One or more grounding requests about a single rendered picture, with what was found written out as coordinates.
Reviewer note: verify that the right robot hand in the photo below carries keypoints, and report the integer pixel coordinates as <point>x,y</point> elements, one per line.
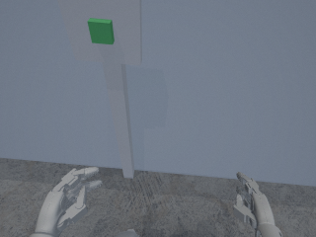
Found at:
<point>257,210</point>

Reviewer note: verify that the robot right forearm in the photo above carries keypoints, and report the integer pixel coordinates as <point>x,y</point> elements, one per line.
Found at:
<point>267,230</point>

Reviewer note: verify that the left robot hand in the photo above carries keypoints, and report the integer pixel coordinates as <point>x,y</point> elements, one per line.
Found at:
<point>51,219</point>

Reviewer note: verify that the panel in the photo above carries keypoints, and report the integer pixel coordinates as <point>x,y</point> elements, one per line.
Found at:
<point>126,16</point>

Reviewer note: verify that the button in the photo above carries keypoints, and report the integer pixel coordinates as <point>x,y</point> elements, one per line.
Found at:
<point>101,31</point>

